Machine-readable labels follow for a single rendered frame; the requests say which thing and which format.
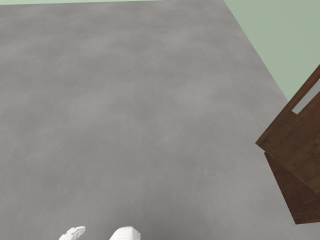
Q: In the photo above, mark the left robot hand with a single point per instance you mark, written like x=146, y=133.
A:
x=73, y=233

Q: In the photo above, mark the left robot thigh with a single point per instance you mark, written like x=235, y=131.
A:
x=126, y=233

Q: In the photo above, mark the handle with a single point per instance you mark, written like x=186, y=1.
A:
x=307, y=98

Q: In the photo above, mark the cupboard door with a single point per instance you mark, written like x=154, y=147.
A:
x=293, y=139

